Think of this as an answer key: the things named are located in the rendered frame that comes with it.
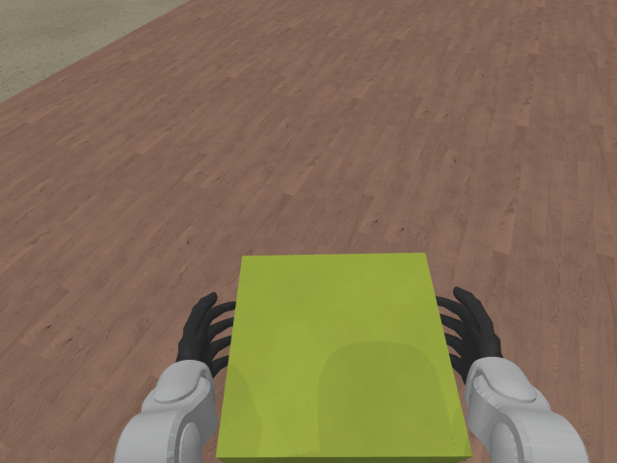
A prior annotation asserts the right robot hand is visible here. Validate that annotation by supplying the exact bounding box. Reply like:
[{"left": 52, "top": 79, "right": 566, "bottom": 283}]
[{"left": 436, "top": 286, "right": 503, "bottom": 385}]

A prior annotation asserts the left robot forearm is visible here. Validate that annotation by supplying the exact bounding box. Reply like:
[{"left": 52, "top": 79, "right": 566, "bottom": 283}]
[{"left": 114, "top": 360, "right": 218, "bottom": 463}]

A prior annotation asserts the left robot hand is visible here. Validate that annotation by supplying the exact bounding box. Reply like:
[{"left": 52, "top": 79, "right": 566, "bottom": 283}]
[{"left": 175, "top": 292, "right": 236, "bottom": 378}]

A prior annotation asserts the right robot forearm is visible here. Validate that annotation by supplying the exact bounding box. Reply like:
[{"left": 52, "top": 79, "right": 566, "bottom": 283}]
[{"left": 465, "top": 357, "right": 590, "bottom": 463}]

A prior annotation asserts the carton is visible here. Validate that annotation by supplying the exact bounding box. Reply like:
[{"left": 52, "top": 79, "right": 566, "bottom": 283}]
[{"left": 216, "top": 253, "right": 473, "bottom": 463}]

